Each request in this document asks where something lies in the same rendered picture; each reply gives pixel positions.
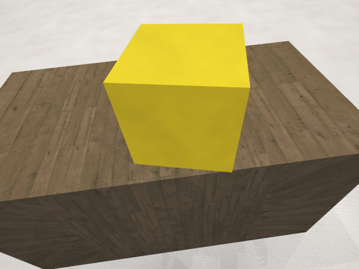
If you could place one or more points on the pedestal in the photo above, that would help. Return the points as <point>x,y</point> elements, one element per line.
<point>70,193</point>

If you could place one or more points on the carton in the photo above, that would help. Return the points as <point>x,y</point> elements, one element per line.
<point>179,92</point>

